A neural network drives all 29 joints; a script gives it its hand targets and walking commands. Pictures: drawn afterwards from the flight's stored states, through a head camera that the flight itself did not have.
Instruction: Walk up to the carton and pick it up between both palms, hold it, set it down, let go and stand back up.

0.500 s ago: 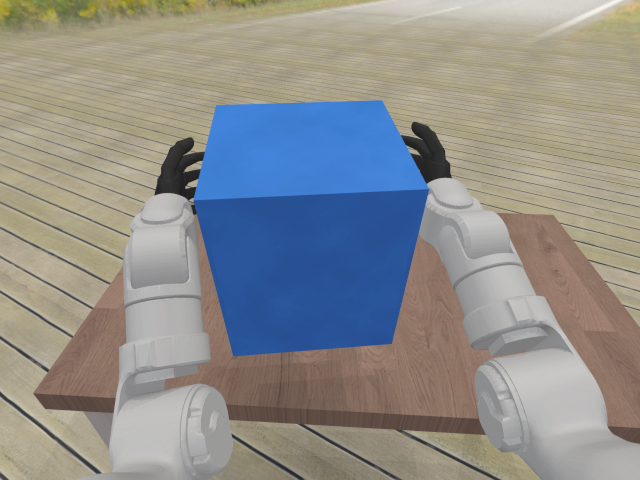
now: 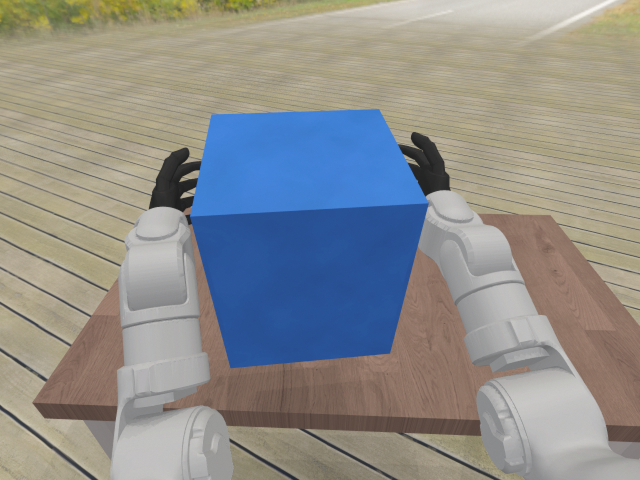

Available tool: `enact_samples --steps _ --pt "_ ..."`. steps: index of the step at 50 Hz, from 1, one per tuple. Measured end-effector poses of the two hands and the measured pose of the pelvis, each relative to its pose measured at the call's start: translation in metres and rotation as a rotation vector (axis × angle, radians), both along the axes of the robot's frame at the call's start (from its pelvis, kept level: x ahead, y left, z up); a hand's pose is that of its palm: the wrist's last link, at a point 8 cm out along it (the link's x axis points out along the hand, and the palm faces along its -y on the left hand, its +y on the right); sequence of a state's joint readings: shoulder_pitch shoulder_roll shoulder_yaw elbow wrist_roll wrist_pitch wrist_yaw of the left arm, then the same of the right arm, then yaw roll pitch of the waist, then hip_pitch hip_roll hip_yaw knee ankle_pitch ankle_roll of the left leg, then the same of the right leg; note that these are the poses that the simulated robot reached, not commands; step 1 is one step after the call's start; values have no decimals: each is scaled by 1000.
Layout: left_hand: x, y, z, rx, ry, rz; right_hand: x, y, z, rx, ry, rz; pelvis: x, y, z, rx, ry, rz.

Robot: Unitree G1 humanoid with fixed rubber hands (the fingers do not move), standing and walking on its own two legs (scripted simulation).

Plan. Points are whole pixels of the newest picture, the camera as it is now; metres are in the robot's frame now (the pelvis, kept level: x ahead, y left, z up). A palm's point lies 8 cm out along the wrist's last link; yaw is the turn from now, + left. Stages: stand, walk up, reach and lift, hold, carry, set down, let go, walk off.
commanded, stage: hold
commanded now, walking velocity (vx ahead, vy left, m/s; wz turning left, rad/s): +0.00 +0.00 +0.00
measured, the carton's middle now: (304, 239) +0.37 -0.01 +0.18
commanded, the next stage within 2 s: set down in 0.12 s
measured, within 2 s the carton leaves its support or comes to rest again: neither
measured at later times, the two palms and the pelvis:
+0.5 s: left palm (182, 218) +0.37 +0.13 +0.23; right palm (431, 196) +0.37 -0.17 +0.23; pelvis +0.00 -0.02 +0.00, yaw +1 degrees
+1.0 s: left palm (200, 244) +0.38 +0.12 +0.18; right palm (430, 229) +0.38 -0.18 +0.18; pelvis +0.00 -0.01 +0.00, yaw +0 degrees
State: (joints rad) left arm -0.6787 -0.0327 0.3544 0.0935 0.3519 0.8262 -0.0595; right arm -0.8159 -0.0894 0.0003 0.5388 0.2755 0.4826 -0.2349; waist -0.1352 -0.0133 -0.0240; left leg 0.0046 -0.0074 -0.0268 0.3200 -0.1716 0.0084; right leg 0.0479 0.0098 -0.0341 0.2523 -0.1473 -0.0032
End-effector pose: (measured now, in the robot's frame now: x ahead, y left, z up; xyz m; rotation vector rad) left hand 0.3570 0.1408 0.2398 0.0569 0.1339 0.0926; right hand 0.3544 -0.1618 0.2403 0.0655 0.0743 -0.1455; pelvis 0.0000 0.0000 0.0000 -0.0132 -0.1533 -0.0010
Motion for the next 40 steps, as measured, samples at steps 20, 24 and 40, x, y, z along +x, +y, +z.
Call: enact_samples --steps 20,24,40 --pt "10 -9 7 0 -73 4 12 -7 21 -41 -123 12 -3 -16 0 14 -23 7" --pt "15 -8 -9 20 -58 -8 15 -8 -1 -38 -135 4 2 -20 0 16 -39 16" --pt "19 -17 -61 41 -42 -1 18 -16 -57 -88 -149 1 4 -18 0 3 -12 36"
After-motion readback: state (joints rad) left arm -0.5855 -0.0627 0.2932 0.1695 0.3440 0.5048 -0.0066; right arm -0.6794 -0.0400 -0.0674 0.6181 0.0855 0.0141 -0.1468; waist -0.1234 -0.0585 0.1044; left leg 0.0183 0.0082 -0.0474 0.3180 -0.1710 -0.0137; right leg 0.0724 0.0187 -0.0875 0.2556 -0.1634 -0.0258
